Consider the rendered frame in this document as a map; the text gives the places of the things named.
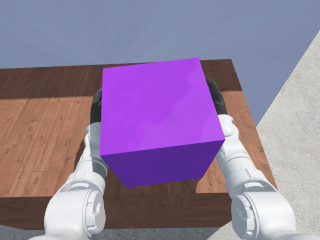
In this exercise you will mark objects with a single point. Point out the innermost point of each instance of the robot right hand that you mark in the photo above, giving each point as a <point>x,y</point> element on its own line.
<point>217,97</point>

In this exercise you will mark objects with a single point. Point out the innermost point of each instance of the carton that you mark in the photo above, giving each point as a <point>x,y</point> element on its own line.
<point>159,123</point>

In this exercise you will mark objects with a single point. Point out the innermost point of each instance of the right robot forearm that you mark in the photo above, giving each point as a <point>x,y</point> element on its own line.
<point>236,165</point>

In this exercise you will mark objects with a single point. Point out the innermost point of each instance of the left robot forearm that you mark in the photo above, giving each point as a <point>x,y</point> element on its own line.
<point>91,170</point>

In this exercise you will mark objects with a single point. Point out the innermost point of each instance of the pedestal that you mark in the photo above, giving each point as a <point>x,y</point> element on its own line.
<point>44,114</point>

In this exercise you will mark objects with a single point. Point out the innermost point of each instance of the left robot upper arm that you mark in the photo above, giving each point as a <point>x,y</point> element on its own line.
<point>74,215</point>

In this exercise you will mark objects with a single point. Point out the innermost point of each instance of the right robot upper arm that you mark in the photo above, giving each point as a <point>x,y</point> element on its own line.
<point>265,216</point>

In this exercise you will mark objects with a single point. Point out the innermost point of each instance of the robot left hand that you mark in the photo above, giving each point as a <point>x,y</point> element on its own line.
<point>96,107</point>

